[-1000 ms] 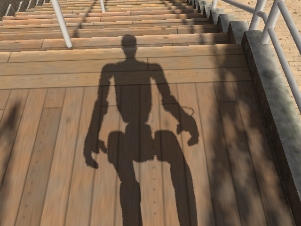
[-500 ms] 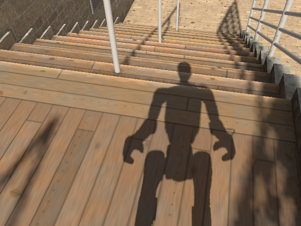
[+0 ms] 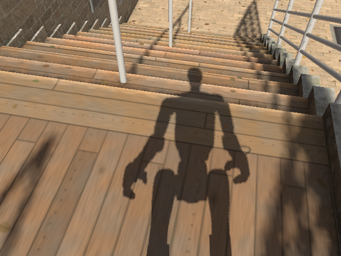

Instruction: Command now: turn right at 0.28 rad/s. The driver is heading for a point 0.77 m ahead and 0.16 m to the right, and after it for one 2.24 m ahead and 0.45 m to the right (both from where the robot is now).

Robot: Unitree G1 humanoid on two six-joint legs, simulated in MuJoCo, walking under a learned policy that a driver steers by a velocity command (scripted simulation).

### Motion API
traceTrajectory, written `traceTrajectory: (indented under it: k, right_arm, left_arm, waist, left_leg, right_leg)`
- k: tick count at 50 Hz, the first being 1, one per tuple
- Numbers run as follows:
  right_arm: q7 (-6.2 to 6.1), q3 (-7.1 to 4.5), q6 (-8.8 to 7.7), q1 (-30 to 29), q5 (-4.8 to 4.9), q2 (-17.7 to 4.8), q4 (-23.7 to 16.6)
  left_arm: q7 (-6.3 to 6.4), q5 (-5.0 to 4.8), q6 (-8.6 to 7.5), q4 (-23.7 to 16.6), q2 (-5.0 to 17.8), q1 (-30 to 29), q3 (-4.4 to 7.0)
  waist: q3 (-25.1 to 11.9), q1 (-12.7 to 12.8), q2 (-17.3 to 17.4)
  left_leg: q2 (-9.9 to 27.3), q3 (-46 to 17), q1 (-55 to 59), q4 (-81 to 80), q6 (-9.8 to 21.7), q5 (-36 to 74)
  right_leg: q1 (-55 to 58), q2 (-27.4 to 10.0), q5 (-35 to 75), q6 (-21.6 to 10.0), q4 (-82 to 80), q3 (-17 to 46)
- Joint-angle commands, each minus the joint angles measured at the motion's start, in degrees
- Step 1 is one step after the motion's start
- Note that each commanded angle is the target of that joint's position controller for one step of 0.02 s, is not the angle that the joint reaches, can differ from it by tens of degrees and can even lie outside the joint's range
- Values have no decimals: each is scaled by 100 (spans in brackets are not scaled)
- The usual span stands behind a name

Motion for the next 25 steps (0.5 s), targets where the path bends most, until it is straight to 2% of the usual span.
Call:
traceTrajectory:
  k: [1,2,3,4,5,6,7,8,9,10,11,12,13,14,15,16,17,18,19,20,21,22,23,24,25]
  right_arm:
    - [-122,-298,29,224,54,-911,-364]
    - [-146,-318,34,354,70,-924,-370]
    - [-156,-350,50,429,70,-996,-369]
    - [-173,-380,15,551,144,-1092,-358]
    - [-173,-379,-83,749,176,-1192,-318]
    - [-165,-370,-200,692,175,-1221,-306]
    - [-155,-365,-291,434,252,-1269,-323]
    - [-133,-391,-310,216,285,-1334,-354]
    - [-91,-419,-296,-8,241,-1385,-390]
    - [-32,-442,-268,-287,174,-1446,-431]
    - [-2,-415,-240,-454,146,-1354,-430]
    - [-2,-344,-204,-328,62,-1066,-445]
    - [-52,-237,-217,-500,-8,-742,-671]
    - [-88,-134,-313,-434,-30,-497,-995]
    - [-53,-176,-441,-211,158,-764,-831]
    - [-23,-238,-518,-210,234,-964,-749]
    - [-32,-268,-513,-210,134,-1012,-755]
    - [-20,-284,-519,-501,17,-1016,-831]
    - [11,-317,-489,-463,-21,-1047,-840]
    - [28,-326,-449,-478,-41,-1016,-839]
    - [14,-339,-407,-400,-56,-996,-881]
    - [-5,-265,-400,-434,-78,-772,-936]
    - [2,-238,-413,-524,-132,-689,-945]
    - [27,-185,-481,-901,-132,-628,-1078]
    - [81,-158,-526,-1197,-89,-557,-1127]
  left_arm:
    - [58,-38,-62,-556,597,-421,126]
    - [58,-6,-28,-558,578,-435,123]
    - [-3,30,2,-640,481,-533,91]
    - [-72,-1,7,-736,409,-614,50]
    - [-121,-97,-19,-895,383,-888,19]
    - [-146,-202,-44,-1002,390,-1067,0]
    - [-182,-217,-66,-1015,375,-1075,-40]
    - [-208,-208,-87,-976,361,-1064,-72]
    - [-253,-182,-124,-831,372,-798,-80]
    - [-256,-130,-146,-640,409,-357,-55]
    - [-259,-58,-137,-316,491,248,31]
    - [-256,-49,-121,-39,642,805,175]
    - [-203,-67,-166,23,1239,1443,354]
    - [-224,-92,-296,-266,1699,1385,327]
    - [-282,48,-369,-377,1249,1168,178]
    - [-260,-75,-400,-361,1058,1043,141]
    - [-238,-165,-366,-456,1060,708,121]
    - [-157,-122,-308,-531,1022,378,64]
    - [-74,-80,-263,-594,939,245,16]
    - [-3,-63,-258,-597,878,280,4]
    - [50,-66,-267,-551,818,520,-19]
    - [93,-181,-267,-488,811,704,17]
    - [132,-205,-282,-418,740,868,-3]
    - [138,-181,-280,-385,713,955,12]
    - [166,-223,-274,-372,621,1018,-5]
  waist:
    - [-514,-212,666]
    - [-604,-270,815]
    - [-527,-348,974]
    - [-382,-395,1221]
    - [37,-476,1108]
    - [351,-430,973]
    - [550,-246,855]
    - [491,-160,730]
    - [249,-33,620]
    - [-102,193,635]
    - [-330,455,589]
    - [-599,621,195]
    - [-583,861,-1353]
    - [-929,679,-2596]
    - [-875,653,-1430]
    - [-496,540,-646]
    - [-306,343,-252]
    - [-170,149,-8]
    - [-123,-9,-51]
    - [-130,-40,-174]
    - [-41,-52,-365]
    - [-44,-31,-430]
    - [-1,-42,-329]
    - [73,56,-420]
    - [99,138,-505]
  left_leg:
    - [937,-763,350,-690,607,2180]
    - [1183,-945,436,-871,758,1527]
    - [1440,-1245,493,-1066,945,782]
    - [1895,-1862,577,-1433,1227,-100]
    - [2234,-2461,650,-1753,1434,-799]
    - [2471,-2676,801,-1876,1449,-903]
    - [2531,-2599,878,-1906,1305,-833]
    - [2403,-2199,889,-1855,1106,-310]
    - [2087,-1541,640,-1692,907,284]
    - [1599,-750,133,-1458,647,258]
    - [1228,-135,-419,-960,459,234]
    - [794,443,-799,186,202,896]
    - [336,1008,-2172,2805,-264,629]
    - [-382,183,-3680,4072,-393,-1225]
    - [-74,-491,-4240,4664,-251,-921]
    - [116,-523,-4427,4639,-104,-404]
    - [356,-590,-4160,4200,-2,145]
    - [471,-597,-3697,3684,18,479]
    - [507,-577,-3236,3290,-4,751]
    - [457,-492,-2953,3026,-32,1010]
    - [355,-444,-2811,2769,-153,1167]
    - [299,-377,-2764,2491,-242,1387]
    - [241,-403,-2722,2096,-335,1616]
    - [151,-272,-2681,1595,-326,1955]
    - [41,-198,-2418,953,-332,2336]
  right_leg:
    - [-348,195,1081,-373,477,-83]
    - [-550,302,545,-381,757,-230]
    - [-837,372,-294,-451,1085,-342]
    - [-1239,303,-1324,-556,1637,-222]
    - [-1901,67,-1841,-652,2221,91]
    - [-2462,-163,-2005,-744,2378,354]
    - [-2649,-379,-1890,-804,2139,566]
    - [-2455,-416,-1603,-812,1792,480]
    - [-1709,-316,-1185,-805,1386,152]
    - [-527,-5,-563,-737,762,-298]
    - [643,453,-29,-660,255,-829]
    - [1598,844,48,-675,287,-1044]
    - [2417,-236,31,-1244,-522,1164]
    - [3027,-1445,428,-2306,-1997,4453]
    - [3214,-1724,-542,-2483,-2170,4745]
    - [2982,-1568,-708,-2297,-2046,4322]
    - [2524,-1391,-554,-2024,-1989,3730]
    - [1920,-1261,-81,-1855,-2006,3292]
    - [1552,-1077,453,-1676,-2074,2822]
    - [1397,-910,979,-1558,-2176,2460]
    - [1201,-724,1306,-1568,-2213,2095]
    - [1207,-618,1298,-1591,-2334,1893]
    - [1183,-589,1599,-1509,-2316,1797]
    - [1160,-468,1873,-1439,-2341,1569]
    - [1082,-328,2063,-1360,-2249,1375]
Next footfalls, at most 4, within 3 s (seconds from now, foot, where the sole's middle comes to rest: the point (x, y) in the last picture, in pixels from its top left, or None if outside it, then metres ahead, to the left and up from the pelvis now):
0.72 left None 0.43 -0.09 -0.76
1.18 right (274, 227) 0.60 -0.38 -0.76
1.64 left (204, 172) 0.85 -0.12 -0.76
1.92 right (260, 180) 0.82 -0.36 -0.76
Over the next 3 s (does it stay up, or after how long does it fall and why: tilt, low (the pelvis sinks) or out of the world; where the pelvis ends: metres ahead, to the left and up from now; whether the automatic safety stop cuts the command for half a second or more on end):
stays up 0.75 -0.26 0.01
